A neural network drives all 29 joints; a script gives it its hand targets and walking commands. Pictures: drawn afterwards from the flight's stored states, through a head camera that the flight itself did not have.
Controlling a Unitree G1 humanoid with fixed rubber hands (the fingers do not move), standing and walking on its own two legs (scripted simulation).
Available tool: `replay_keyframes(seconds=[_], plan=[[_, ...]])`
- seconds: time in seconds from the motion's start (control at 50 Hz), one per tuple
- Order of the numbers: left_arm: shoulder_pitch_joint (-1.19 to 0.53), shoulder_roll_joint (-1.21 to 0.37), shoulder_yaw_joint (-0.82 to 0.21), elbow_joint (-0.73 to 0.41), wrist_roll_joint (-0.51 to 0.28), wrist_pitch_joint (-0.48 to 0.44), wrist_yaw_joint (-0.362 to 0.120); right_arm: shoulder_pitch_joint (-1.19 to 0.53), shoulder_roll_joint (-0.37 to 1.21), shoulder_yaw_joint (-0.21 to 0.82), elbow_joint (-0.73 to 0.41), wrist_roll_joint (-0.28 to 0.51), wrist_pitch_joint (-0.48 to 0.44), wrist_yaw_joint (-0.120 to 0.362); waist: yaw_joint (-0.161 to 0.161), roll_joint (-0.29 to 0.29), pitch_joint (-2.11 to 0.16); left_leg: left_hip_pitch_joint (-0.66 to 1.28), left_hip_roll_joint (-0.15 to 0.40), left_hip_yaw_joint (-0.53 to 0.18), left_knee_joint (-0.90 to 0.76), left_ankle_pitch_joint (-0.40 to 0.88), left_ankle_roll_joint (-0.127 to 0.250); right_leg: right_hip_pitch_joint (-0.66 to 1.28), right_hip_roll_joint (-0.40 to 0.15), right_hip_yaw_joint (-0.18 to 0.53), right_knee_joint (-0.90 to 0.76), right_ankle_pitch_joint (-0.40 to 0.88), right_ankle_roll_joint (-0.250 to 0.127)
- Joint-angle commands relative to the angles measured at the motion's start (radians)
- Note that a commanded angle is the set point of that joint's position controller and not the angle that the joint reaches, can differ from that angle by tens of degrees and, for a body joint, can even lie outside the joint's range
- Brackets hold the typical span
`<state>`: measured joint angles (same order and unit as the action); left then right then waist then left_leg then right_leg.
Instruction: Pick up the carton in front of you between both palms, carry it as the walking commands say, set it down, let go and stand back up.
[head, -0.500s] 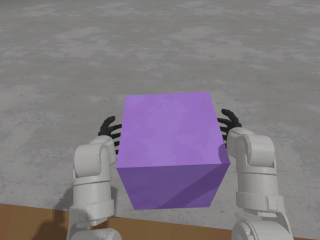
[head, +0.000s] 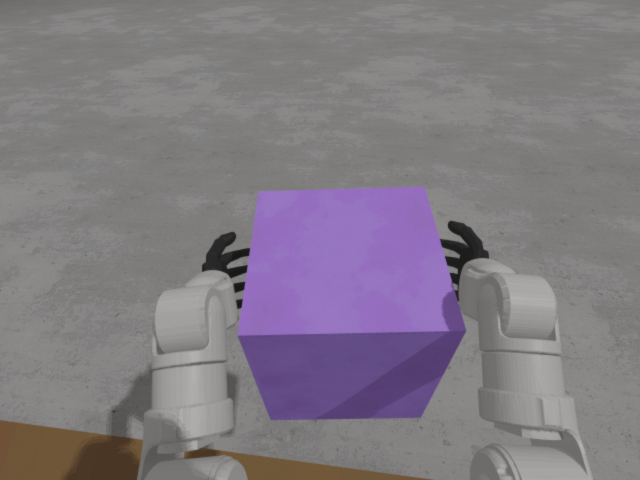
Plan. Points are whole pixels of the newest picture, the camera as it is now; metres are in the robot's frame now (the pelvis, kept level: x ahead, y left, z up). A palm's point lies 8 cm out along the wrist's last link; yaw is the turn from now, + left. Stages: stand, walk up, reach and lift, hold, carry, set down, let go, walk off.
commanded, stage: carry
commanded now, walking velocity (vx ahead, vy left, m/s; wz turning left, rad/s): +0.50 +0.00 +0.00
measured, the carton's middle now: (343, 309) +0.34 -0.01 +0.06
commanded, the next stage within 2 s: none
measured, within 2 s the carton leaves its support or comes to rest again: neither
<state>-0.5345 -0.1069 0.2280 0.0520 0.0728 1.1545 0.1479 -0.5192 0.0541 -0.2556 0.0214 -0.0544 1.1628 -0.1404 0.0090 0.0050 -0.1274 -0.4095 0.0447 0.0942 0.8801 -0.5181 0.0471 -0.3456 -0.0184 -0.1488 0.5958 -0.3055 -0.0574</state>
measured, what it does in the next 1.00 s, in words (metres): goes down: left foot, then right foot 0.09 m lower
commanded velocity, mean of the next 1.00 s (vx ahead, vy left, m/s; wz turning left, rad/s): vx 0.50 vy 0.00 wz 0.00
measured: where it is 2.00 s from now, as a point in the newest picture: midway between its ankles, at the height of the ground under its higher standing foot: (349, 302)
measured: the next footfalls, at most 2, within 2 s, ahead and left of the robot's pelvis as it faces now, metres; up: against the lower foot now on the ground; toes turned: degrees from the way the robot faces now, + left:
left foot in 0.26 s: +0.25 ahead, +0.13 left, +0.00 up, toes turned +4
right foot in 0.84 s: +0.58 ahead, -0.10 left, -0.09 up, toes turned -7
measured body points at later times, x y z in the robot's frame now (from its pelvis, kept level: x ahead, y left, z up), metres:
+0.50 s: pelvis +0.20 +0.06 +0.01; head +0.24 +0.07 +0.46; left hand +0.56 +0.18 +0.09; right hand +0.53 -0.12 +0.10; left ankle +0.21 +0.13 -0.73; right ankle +0.21 -0.08 -0.67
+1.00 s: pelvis +0.48 -0.03 -0.10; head +0.50 -0.05 +0.35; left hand +0.82 +0.12 -0.01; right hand +0.83 -0.19 -0.02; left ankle +0.39 +0.10 -0.67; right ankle +0.54 -0.09 -0.82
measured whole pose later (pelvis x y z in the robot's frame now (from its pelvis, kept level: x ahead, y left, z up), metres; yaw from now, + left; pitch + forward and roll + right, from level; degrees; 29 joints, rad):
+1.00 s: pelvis +0.48 -0.03 -0.10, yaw -2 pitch +3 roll +1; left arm -0.45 -0.12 0.23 -0.03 0.04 1.12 0.16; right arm -0.50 0.07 -0.25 0.00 -0.03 1.13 -0.14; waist 0.05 0.03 -0.02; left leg -0.59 0.02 0.00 1.54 -0.56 0.05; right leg -0.46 0.03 -0.12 0.65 -0.25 -0.11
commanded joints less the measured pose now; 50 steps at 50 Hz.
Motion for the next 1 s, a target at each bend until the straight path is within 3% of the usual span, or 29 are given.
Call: replay_keyframes(seconds=[0.0, 0.04, 0.08, 0.16, 0.18, 0.24, 0.26, 0.28, 0.3, 0.32, 0.36, 0.42, 0.46, 0.48, 0.54, 0.6, 0.64, 0.68, 0.7, 0.74, 0.78, 0.8, 0.82, 0.84, 0.86, 0.88, 0.9, 0.92, 0.98], plan=[[-0.663, -0.829, -0.615, -0.145, -0.298, -0.016, -0.095, -0.616, 0.888, 0.604, -0.041, 0.250, -0.011, 0.093, 0.045, -0.067, -0.245, -0.461, 0.041, -0.080, 0.237, 0.013, 0.017, 0.475, -0.342, 0.566, -0.244, 0.017, -0.220], [-0.719, -0.886, -0.660, -0.169, -0.357, -0.026, -0.100, -0.649, 0.888, 0.624, -0.074, 0.262, -0.018, 0.091, 0.074, -0.088, -0.251, -0.447, 0.035, -0.065, 0.151, 0.061, 0.010, 0.463, -0.323, 0.482, -0.241, 0.100, -0.206], [-0.710, -0.872, -0.683, -0.198, -0.373, -0.031, -0.098, -0.600, 0.878, 0.604, -0.073, 0.250, -0.021, 0.083, 0.046, -0.113, -0.266, -0.375, 0.021, -0.047, 0.058, 0.122, -0.009, 0.439, -0.265, 0.353, -0.232, 0.173, -0.172], [-0.636, -0.843, -0.682, -0.168, -0.372, -0.033, -0.104, -0.537, 0.840, 0.604, -0.085, 0.216, -0.016, 0.083, 0.073, -0.181, -0.217, -0.202, -0.034, 0.035, -0.173, 0.230, -0.024, 0.348, -0.219, 0.259, -0.221, 0.237, -0.131], [-0.624, -0.854, -0.685, -0.156, -0.359, -0.028, -0.108, -0.574, 0.819, 0.608, -0.120, 0.205, -0.018, 0.084, 0.049, -0.197, -0.199, -0.159, -0.035, 0.034, -0.225, 0.274, -0.012, 0.329, -0.225, 0.242, -0.201, 0.261, -0.117], [-0.620, -0.843, -0.679, -0.171, -0.348, -0.022, -0.100, -0.508, 0.833, 0.591, -0.061, 0.216, -0.007, 0.094, 0.000, -0.090, -0.290, 0.240, -0.086, 0.109, -0.384, 0.333, 0.021, 0.151, -0.163, 0.102, 0.033, 0.283, -0.035], [-0.627, -0.848, -0.675, -0.161, -0.348, -0.017, -0.103, -0.473, 0.810, 0.578, -0.056, 0.191, -0.009, 0.092, -0.052, 0.040, -0.350, 0.433, 0.059, -0.101, -0.432, 0.194, 0.067, 0.001, -0.108, 0.040, 0.266, 0.243, 0.019], [-0.622, -0.864, -0.672, -0.124, -0.342, -0.010, -0.103, -0.491, 0.792, 0.569, -0.045, 0.189, -0.016, 0.090, -0.068, 0.280, -0.354, 0.547, 0.339, -0.656, -0.547, 0.254, 0.155, -0.282, 0.035, 0.045, 0.519, -0.172, 0.071], [-0.642, -0.871, -0.688, -0.119, -0.359, -0.015, -0.098, -0.470, 0.767, 0.553, -0.044, 0.184, -0.012, 0.090, -0.053, 0.286, -0.331, 0.608, 0.362, -0.718, -0.545, 0.232, 0.178, -0.400, 0.016, 0.170, 0.599, -0.279, 0.030], [-0.633, -0.879, -0.668, -0.117, -0.343, -0.023, -0.098, -0.551, 0.831, 0.605, -0.115, 0.225, -0.020, 0.098, -0.070, 0.162, -0.312, 0.620, 0.313, -0.631, -0.490, 0.362, 0.207, -0.467, -0.005, 0.172, 0.656, -0.209, 0.008], [-0.625, -0.918, -0.651, -0.128, -0.325, -0.034, -0.091, -0.629, 0.900, 0.656, -0.161, 0.285, -0.038, 0.114, -0.039, 0.058, -0.286, 0.475, 0.273, -0.443, -0.493, 0.501, 0.152, -0.410, -0.063, 0.171, 0.576, -0.088, 0.010], [-0.610, -0.905, -0.674, -0.169, -0.301, -0.052, -0.092, -0.619, 0.939, 0.701, -0.166, 0.325, -0.058, 0.132, -0.039, 0.097, -0.308, 0.447, 0.216, -0.304, -0.520, 0.579, 0.145, -0.336, -0.056, 0.128, 0.450, -0.038, 0.038], [-0.563, -0.904, -0.684, -0.198, -0.289, -0.059, -0.090, -0.652, 0.905, 0.732, -0.264, 0.340, -0.068, 0.128, -0.071, 0.098, -0.318, 0.513, 0.222, -0.309, -0.519, 0.631, 0.156, -0.388, -0.044, 0.125, 0.352, -0.032, 0.040], [-0.557, -0.878, -0.675, -0.232, -0.295, -0.061, -0.084, -0.608, 0.921, 0.742, -0.228, 0.356, -0.062, 0.129, -0.053, 0.058, -0.327, 0.507, 0.221, -0.277, -0.537, 0.608, 0.185, -0.380, -0.044, 0.123, 0.278, -0.005, 0.043], [-0.523, -0.810, -0.694, -0.261, -0.271, -0.048, -0.071, -0.530, 0.846, 0.724, -0.219, 0.346, -0.054, 0.120, -0.086, 0.135, -0.324, 0.544, 0.194, -0.213, -0.492, 0.758, 0.162, -0.339, -0.011, 0.079, 0.158, 0.099, 0.026], [-0.480, -0.770, -0.655, -0.261, -0.241, -0.029, -0.073, -0.557, 0.826, 0.727, -0.237, 0.342, -0.040, 0.117, -0.085, 0.109, -0.301, 0.587, 0.206, -0.187, -0.456, 0.728, 0.163, -0.386, -0.039, 0.092, 0.159, 0.205, 0.006], [-0.460, -0.726, -0.640, -0.237, -0.234, -0.016, -0.071, -0.507, 0.805, 0.704, -0.177, 0.324, -0.027, 0.109, -0.152, 0.042, -0.189, 0.710, 0.173, -0.242, -0.390, 0.703, 0.168, -0.589, -0.061, 0.118, 0.085, 0.314, 0.010], [-0.496, -0.709, -0.619, -0.289, -0.226, -0.013, -0.077, -0.553, 0.823, 0.713, -0.174, 0.323, -0.022, 0.103, -0.163, 0.055, -0.180, 0.665, 0.176, -0.235, -0.368, 0.643, 0.154, -0.539, -0.076, 0.137, -0.040, 0.415, 0.003], [-0.470, -0.680, -0.587, -0.218, -0.197, 0.005, -0.068, -0.510, 0.827, 0.709, -0.106, 0.328, -0.014, 0.098, -0.165, -0.004, -0.135, 0.557, 0.156, -0.229, -0.358, 0.573, 0.152, -0.447, -0.066, 0.133, -0.092, 0.501, 0.005], [-0.461, -0.654, -0.560, -0.219, -0.173, 0.004, -0.063, -0.535, 0.831, 0.706, -0.094, 0.330, -0.019, 0.096, -0.127, 0.039, -0.140, 0.413, 0.137, -0.174, -0.287, 0.469, 0.127, -0.243, -0.070, 0.116, -0.155, 0.646, -0.004], [-0.444, -0.678, -0.537, -0.152, -0.190, 0.012, -0.062, -0.560, 0.848, 0.699, -0.100, 0.336, -0.024, 0.094, -0.047, 0.090, -0.139, 0.346, 0.130, -0.124, -0.183, 0.568, 0.098, -0.077, -0.076, 0.086, -0.175, 0.639, -0.020], [-0.422, -0.686, -0.535, -0.122, -0.193, 0.006, -0.071, -0.565, 0.863, 0.695, -0.090, 0.326, -0.022, 0.092, -0.034, 0.016, -0.187, 0.334, 0.082, -0.078, -0.034, 0.659, 0.081, 0.067, -0.014, -0.001, -0.195, 0.603, -0.014], [-0.428, -0.664, -0.526, -0.117, -0.186, -0.002, -0.076, -0.577, 0.860, 0.701, -0.072, 0.312, -0.022, 0.091, 0.026, -0.066, -0.242, 0.214, 0.044, -0.020, 0.228, 0.538, 0.038, 0.298, -0.022, 0.014, -0.241, 0.543, -0.009], [-0.411, -0.672, -0.507, -0.097, -0.178, -0.007, -0.078, -0.613, 0.845, 0.690, -0.061, 0.319, -0.021, 0.088, 0.077, -0.158, -0.243, -0.012, -0.009, 0.027, 0.508, 0.178, 0.022, 0.484, -0.057, 0.001, -0.127, 0.491, -0.001], [-0.491, -0.682, -0.546, -0.124, -0.217, -0.018, -0.071, -0.609, 0.845, 0.660, -0.061, 0.317, -0.020, 0.083, 0.050, -0.312, -0.324, -0.330, -0.092, -0.053, 0.750, -0.223, -0.005, 0.711, -0.242, 0.303, 0.093, 0.787, -0.106], [-0.521, -0.704, -0.551, -0.140, -0.252, -0.016, -0.062, -0.560, 0.845, 0.638, -0.068, 0.311, -0.015, 0.074, 0.065, -0.297, -0.454, -0.417, -0.106, -0.089, 0.851, -0.150, -0.027, 0.722, -0.350, 0.635, -0.041, 0.394, -0.222], [-0.579, -0.759, -0.604, -0.196, -0.283, -0.032, -0.062, -0.578, 0.844, 0.628, -0.125, 0.279, -0.024, 0.064, 0.070, -0.242, -0.454, -0.531, -0.042, -0.080, 0.836, -0.104, -0.008, 0.697, -0.384, 0.769, -0.190, 0.075, -0.275], [-0.627, -0.783, -0.614, -0.193, -0.302, -0.035, -0.072, -0.595, 0.857, 0.605, -0.090, 0.250, -0.023, 0.056, 0.068, -0.098, -0.345, -0.549, -0.032, -0.091, 0.790, -0.096, -0.014, 0.593, -0.361, 0.722, -0.229, 0.063, -0.251], [-0.688, -0.914, -0.702, -0.228, -0.382, -0.080, -0.117, -0.599, 0.911, 0.635, -0.116, 0.231, -0.073, 0.065, 0.032, -0.065, -0.317, -0.444, 0.052, -0.168, 0.599, 0.039, 0.016, 0.339, -0.317, 0.566, -0.195, -0.011, -0.201]])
